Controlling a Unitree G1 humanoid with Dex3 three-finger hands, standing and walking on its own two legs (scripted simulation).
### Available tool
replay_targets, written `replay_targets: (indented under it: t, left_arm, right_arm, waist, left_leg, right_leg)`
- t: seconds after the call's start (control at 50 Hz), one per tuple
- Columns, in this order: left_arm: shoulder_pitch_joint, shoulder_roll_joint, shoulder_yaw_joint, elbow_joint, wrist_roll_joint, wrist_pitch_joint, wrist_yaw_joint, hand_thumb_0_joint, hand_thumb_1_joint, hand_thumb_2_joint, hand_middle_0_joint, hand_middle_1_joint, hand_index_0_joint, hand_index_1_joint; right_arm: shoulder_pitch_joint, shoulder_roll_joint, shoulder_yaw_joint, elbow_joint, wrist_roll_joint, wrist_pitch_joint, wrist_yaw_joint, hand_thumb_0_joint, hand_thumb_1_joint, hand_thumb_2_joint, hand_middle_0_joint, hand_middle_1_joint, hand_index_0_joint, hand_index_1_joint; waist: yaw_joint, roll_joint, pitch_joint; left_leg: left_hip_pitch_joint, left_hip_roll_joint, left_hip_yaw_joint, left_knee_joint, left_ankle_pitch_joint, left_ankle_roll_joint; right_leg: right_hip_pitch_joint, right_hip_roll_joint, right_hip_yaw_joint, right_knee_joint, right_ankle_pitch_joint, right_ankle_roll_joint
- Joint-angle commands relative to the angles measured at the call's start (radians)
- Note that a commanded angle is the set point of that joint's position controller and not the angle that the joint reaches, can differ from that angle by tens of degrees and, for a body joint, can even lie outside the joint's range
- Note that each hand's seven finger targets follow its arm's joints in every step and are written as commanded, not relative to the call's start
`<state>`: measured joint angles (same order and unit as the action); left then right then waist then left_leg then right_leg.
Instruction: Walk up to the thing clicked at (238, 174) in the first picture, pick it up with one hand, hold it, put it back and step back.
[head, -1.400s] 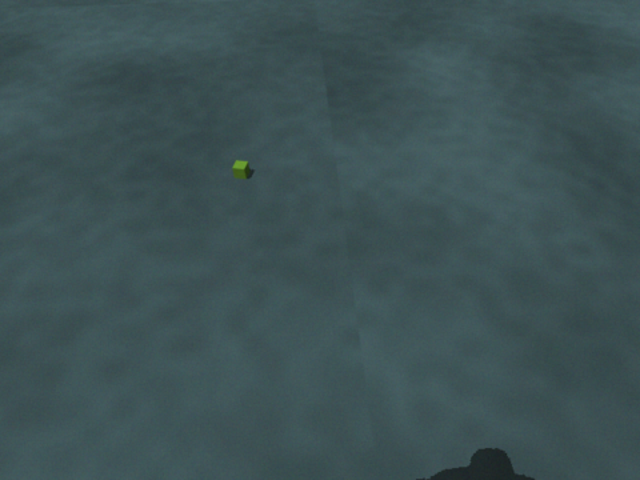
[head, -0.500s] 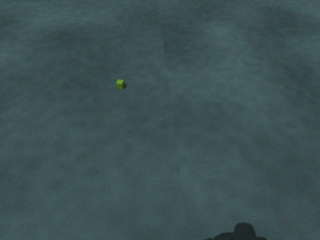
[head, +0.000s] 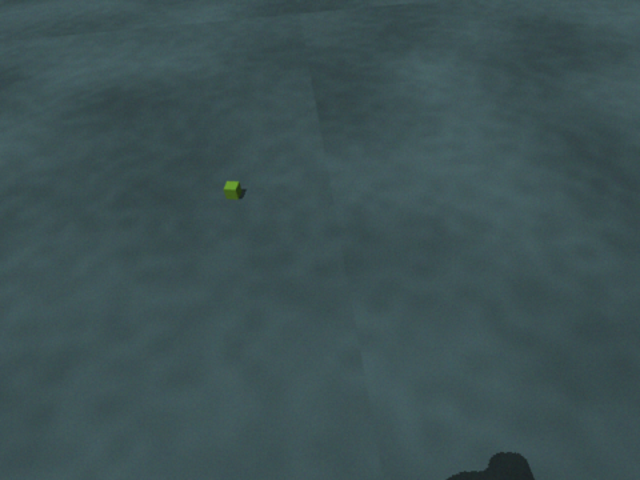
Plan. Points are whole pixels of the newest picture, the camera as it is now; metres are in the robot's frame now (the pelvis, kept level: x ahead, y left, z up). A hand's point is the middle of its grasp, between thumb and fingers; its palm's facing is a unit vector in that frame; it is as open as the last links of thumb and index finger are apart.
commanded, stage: walk up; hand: left
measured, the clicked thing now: (232, 190) +1.50 +0.48 -0.73
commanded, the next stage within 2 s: none
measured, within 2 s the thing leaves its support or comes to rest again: neither
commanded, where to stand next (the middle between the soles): +1.04 +0.33 m, yaw -7 degrees
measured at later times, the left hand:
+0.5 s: hand (121, 382) +0.31 +0.36 -0.13, palm faces -0.10 -0.92 -0.39, open 7.4 cm
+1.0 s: hand (129, 294) +0.47 +0.39 -0.12, palm faces -0.06 -0.89 -0.45, open 7.4 cm
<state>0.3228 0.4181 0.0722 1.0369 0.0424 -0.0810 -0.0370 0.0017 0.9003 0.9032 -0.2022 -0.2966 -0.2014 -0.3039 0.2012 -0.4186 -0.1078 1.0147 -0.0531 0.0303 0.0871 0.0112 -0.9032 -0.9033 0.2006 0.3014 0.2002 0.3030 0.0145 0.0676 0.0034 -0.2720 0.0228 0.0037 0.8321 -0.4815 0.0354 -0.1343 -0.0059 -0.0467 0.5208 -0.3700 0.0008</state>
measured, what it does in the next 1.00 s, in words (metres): walks ahead: left foot, then right foot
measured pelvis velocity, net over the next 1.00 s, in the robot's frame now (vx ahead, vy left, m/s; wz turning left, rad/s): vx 0.44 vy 0.11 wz -0.06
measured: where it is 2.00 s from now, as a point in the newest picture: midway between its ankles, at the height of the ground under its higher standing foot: (264, 307)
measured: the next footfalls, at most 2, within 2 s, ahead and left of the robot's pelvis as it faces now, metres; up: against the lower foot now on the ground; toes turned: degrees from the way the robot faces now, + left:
left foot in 0.26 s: +0.30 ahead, +0.18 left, +0.00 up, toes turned +3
right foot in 0.68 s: +0.44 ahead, -0.05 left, +0.00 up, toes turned -11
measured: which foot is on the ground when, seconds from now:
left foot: up 0.00-0.24, down 0.26-0.70, up 0.72-1.00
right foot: down 0.00-0.28, up 0.30-0.66, down 0.68-1.00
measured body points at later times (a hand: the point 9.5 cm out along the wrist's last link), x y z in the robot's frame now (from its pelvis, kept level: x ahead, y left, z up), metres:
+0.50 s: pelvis +0.22 +0.08 +0.00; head +0.22 +0.08 +0.45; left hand +0.31 +0.40 -0.10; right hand +0.28 -0.23 -0.11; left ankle +0.26 +0.18 -0.73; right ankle +0.25 -0.06 -0.67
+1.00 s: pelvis +0.44 +0.11 +0.00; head +0.46 +0.08 +0.45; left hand +0.47 +0.44 -0.09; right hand +0.52 -0.22 -0.12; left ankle +0.55 +0.27 -0.68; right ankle +0.40 -0.04 -0.73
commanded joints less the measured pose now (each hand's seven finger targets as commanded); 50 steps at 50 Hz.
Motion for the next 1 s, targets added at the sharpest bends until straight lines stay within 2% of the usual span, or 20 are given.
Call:
replay_targets:
  t: [0.0, 0.06, 0.16, 0.22, 0.24, 0.26, 0.28, 0.3, 0.4, 0.5, 0.6, 0.64, 0.66, 0.68, 0.7, 0.72, 0.76, 0.8, 0.84, 0.98]
  left_arm:
    - [0.048, 0.299, 0.064, -0.099, -0.019, -0.033, 0.040, 0.000, 0.900, 0.900, -0.200, -0.300, -0.200, -0.300]
    - [0.022, 0.280, 0.059, -0.121, -0.032, -0.032, 0.048, 0.000, 0.900, 0.900, -0.200, -0.300, -0.200, -0.300]
    - [-0.023, 0.313, 0.053, -0.166, -0.029, -0.032, 0.043, 0.000, 0.900, 0.900, -0.200, -0.300, -0.200, -0.300]
    - [-0.035, 0.303, 0.042, -0.175, -0.037, -0.031, 0.043, 0.000, 0.900, 0.900, -0.200, -0.300, -0.200, -0.300]
    - [0.010, 0.251, 0.024, -0.177, -0.036, -0.031, 0.044, 0.000, 0.900, 0.900, -0.200, -0.300, -0.200, -0.300]
    - [0.082, 0.172, 0.005, -0.169, -0.049, -0.028, 0.043, 0.000, 0.900, 0.900, -0.200, -0.300, -0.200, -0.300]
    - [0.098, 0.163, -0.001, -0.190, -0.060, -0.028, 0.047, 0.000, 0.900, 0.900, -0.200, -0.300, -0.200, -0.300]
    - [0.067, 0.253, 0.014, -0.181, -0.054, -0.024, 0.057, 0.000, 0.900, 0.900, -0.200, -0.300, -0.200, -0.300]
    - [0.109, 0.237, 0.026, -0.118, -0.064, -0.011, 0.026, 0.000, 0.900, 0.900, -0.200, -0.300, -0.200, -0.300]
    - [-0.002, 0.210, 0.032, -0.174, -0.042, -0.011, 0.004, 0.000, 0.900, 0.900, -0.200, -0.300, -0.200, -0.300]
    - [0.032, 0.212, 0.055, -0.156, -0.033, -0.021, 0.000, 0.000, 0.900, 0.900, -0.200, -0.300, -0.200, -0.300]
    - [0.085, 0.238, 0.069, -0.141, -0.026, -0.022, 0.008, 0.000, 0.900, 0.900, -0.200, -0.300, -0.200, -0.300]
    - [0.149, 0.269, 0.084, -0.128, -0.023, -0.029, 0.019, 0.000, 0.900, 0.900, -0.200, -0.300, -0.200, -0.300]
    - [0.205, 0.326, 0.103, -0.133, -0.017, -0.039, 0.033, 0.000, 0.900, 0.900, -0.200, -0.300, -0.200, -0.300]
    - [0.176, 0.358, 0.093, -0.173, -0.018, -0.050, 0.043, 0.000, 0.900, 0.900, -0.200, -0.300, -0.200, -0.300]
    - [0.112, 0.359, 0.086, -0.179, -0.036, -0.047, 0.049, 0.000, 0.900, 0.900, -0.200, -0.300, -0.200, -0.300]
    - [0.076, 0.342, 0.082, -0.194, -0.038, -0.047, 0.054, 0.000, 0.900, 0.900, -0.200, -0.300, -0.200, -0.300]
    - [0.028, 0.301, 0.071, -0.198, -0.047, -0.052, 0.055, 0.000, 0.900, 0.900, -0.200, -0.300, -0.200, -0.300]
    - [0.005, 0.292, 0.064, -0.208, -0.043, -0.059, 0.056, 0.000, 0.900, 0.900, -0.200, -0.300, -0.200, -0.300]
    - [0.041, 0.320, 0.073, -0.216, -0.029, -0.067, 0.052, 0.000, 0.900, 0.900, -0.200, -0.300, -0.200, -0.300]
  right_arm:
    - [-0.231, -0.201, -0.024, -0.187, 0.009, -0.076, -0.007, 0.000, -0.900, -0.900, 0.200, 0.300, 0.200, 0.300]
    - [-0.190, -0.172, -0.023, -0.196, 0.011, -0.063, 0.012, 0.000, -0.900, -0.900, 0.200, 0.300, 0.200, 0.300]
    - [-0.209, -0.155, -0.039, -0.235, 0.022, -0.055, 0.039, 0.000, -0.900, -0.900, 0.200, 0.300, 0.200, 0.300]
    - [0.020, -0.190, -0.074, -0.172, 0.019, -0.053, 0.028, 0.000, -0.900, -0.900, 0.200, 0.300, 0.200, 0.300]
    - [0.174, -0.246, -0.103, -0.134, 0.004, -0.052, 0.019, 0.000, -0.900, -0.900, 0.200, 0.300, 0.200, 0.300]
    - [0.280, -0.286, -0.122, -0.124, -0.009, -0.058, 0.006, 0.000, -0.900, -0.900, 0.200, 0.300, 0.200, 0.300]
    - [0.223, -0.347, -0.124, -0.168, 0.015, -0.066, -0.004, 0.000, -0.900, -0.900, 0.200, 0.300, 0.200, 0.300]
    - [0.120, -0.374, -0.126, -0.193, 0.054, -0.064, -0.006, 0.000, -0.900, -0.900, 0.200, 0.300, 0.200, 0.300]
    - [-0.035, -0.215, -0.059, -0.240, 0.047, -0.092, -0.015, 0.000, -0.900, -0.900, 0.200, 0.300, 0.200, 0.300]
    - [-0.013, -0.228, -0.055, -0.272, 0.024, -0.105, -0.005, 0.000, -0.900, -0.900, 0.200, 0.300, 0.200, 0.300]
    - [-0.057, -0.223, -0.043, -0.307, 0.025, -0.091, 0.010, 0.000, -0.900, -0.900, 0.200, 0.300, 0.200, 0.300]
    - [-0.043, -0.197, -0.032, -0.310, 0.016, -0.081, 0.010, 0.000, -0.900, -0.900, 0.200, 0.300, 0.200, 0.300]
    - [-0.003, -0.165, -0.017, -0.310, 0.013, -0.077, 0.008, 0.000, -0.900, -0.900, 0.200, 0.300, 0.200, 0.300]
    - [0.047, -0.120, 0.000, -0.304, 0.014, -0.076, 0.007, 0.000, -0.900, -0.900, 0.200, 0.300, 0.200, 0.300]
    - [0.092, -0.144, 0.001, -0.299, 0.020, -0.066, 0.003, 0.000, -0.900, -0.900, 0.200, 0.300, 0.200, 0.300]
    - [0.086, -0.234, -0.021, -0.281, 0.018, -0.057, -0.006, 0.000, -0.900, -0.900, 0.200, 0.300, 0.200, 0.300]
    - [0.034, -0.250, -0.025, -0.267, 0.029, -0.071, -0.015, 0.000, -0.900, -0.900, 0.200, 0.300, 0.200, 0.300]
    - [0.097, -0.231, -0.025, -0.225, 0.043, -0.065, -0.014, 0.000, -0.900, -0.900, 0.200, 0.300, 0.200, 0.300]
    - [0.118, -0.210, -0.023, -0.217, 0.037, -0.054, -0.007, 0.000, -0.900, -0.900, 0.200, 0.300, 0.200, 0.300]
    - [-0.055, -0.161, -0.026, -0.281, 0.023, -0.051, 0.030, 0.000, -0.900, -0.900, 0.200, 0.300, 0.200, 0.300]
  waist:
    - [0.055, -0.105, 0.145]
    - [0.028, -0.170, 0.082]
    - [0.011, -0.211, 0.079]
    - [-0.117, -0.127, -0.022]
    - [-0.178, -0.011, -0.121]
    - [-0.208, 0.198, -0.159]
    - [-0.167, 0.286, -0.175]
    - [-0.145, 0.201, -0.138]
    - [-0.005, 0.034, 0.071]
    - [-0.025, 0.094, 0.123]
    - [0.029, 0.016, 0.079]
    - [0.059, -0.073, 0.042]
    - [0.093, -0.157, 0.000]
    - [0.120, -0.361, -0.020]
    - [0.077, -0.323, -0.012]
    - [0.054, -0.217, 0.019]
    - [0.054, -0.163, 0.056]
    - [0.009, -0.162, 0.050]
    - [-0.014, -0.170, 0.052]
    - [0.025, -0.203, 0.074]
  left_leg:
    - [-0.553, 0.064, -0.105, 0.151, 0.042, -0.043]
    - [-0.427, 0.076, -0.073, 0.044, 0.116, -0.036]
    - [-0.075, 0.056, 0.029, -0.201, 0.337, -0.014]
    - [0.315, 0.004, 0.098, -0.229, 0.378, 0.023]
    - [0.516, 0.007, 0.047, -0.207, 0.335, 0.065]
    - [0.595, 0.118, -0.149, -0.332, 0.097, 0.105]
    - [0.535, 0.333, -0.603, -0.555, -0.188, 0.169]
    - [0.413, 0.386, -0.696, -0.648, -0.344, 0.238]
    - [-0.026, 0.227, -0.188, -0.617, 0.055, 0.139]
    - [-0.049, 0.251, -0.130, -0.649, 0.002, 0.218]
    - [-0.207, 0.196, -0.050, -0.531, -0.127, 0.165]
    - [-0.290, 0.150, -0.009, -0.393, -0.177, 0.133]
    - [-0.368, 0.109, 0.023, -0.229, -0.132, 0.101]
    - [-0.459, -0.010, 0.106, 0.111, -0.090, 0.050]
    - [-0.497, -0.056, -0.010, 0.315, -0.036, 0.002]
    - [-0.465, -0.002, -0.094, 0.357, -0.002, -0.009]
    - [-0.464, 0.043, -0.156, 0.371, 0.060, -0.012]
    - [-0.372, 0.054, -0.168, 0.308, 0.126, -0.018]
    - [-0.327, 0.061, -0.147, 0.255, 0.162, -0.038]
    - [-0.253, 0.101, -0.013, -0.079, 0.278, -0.044]
  right_leg:
    - [0.322, -0.352, 0.484, -0.302, 0.230, -0.252]
    - [0.306, -0.253, 0.232, -0.229, 0.522, -0.180]
    - [-0.010, -0.199, 0.085, -0.240, 0.377, -0.140]
    - [-0.193, -0.181, 0.019, 0.057, 0.513, -0.128]
    - [-0.290, -0.129, 0.003, 0.312, 0.501, -0.093]
    - [-0.426, 0.006, 0.011, 0.607, 0.138, -0.062]
    - [-0.528, 0.095, 0.073, 0.714, -0.183, -0.067]
    - [-0.505, 0.025, 0.159, 0.800, -0.175, -0.094]
    - [-0.318, -0.078, 0.127, 0.583, 0.038, -0.059]
    - [-0.330, -0.124, 0.043, 0.252, 0.082, -0.015]
    - [-0.049, -0.054, -0.040, 0.123, 0.262, -0.030]
    - [0.104, -0.027, -0.049, 0.120, 0.175, -0.044]
    - [0.237, -0.045, 0.022, 0.084, 0.048, -0.066]
    - [0.290, -0.215, 0.340, -0.127, -0.266, -0.120]
    - [0.226, -0.404, 0.717, -0.311, -0.376, -0.191]
    - [0.143, -0.441, 0.773, -0.321, -0.383, -0.245]
    - [0.072, -0.399, 0.626, -0.305, -0.145, -0.263]
    - [0.018, -0.315, 0.370, -0.260, 0.057, -0.183]
    - [-0.026, -0.292, 0.250, -0.235, 0.202, -0.204]
    - [-0.037, -0.263, 0.046, -0.197, 0.358, -0.189]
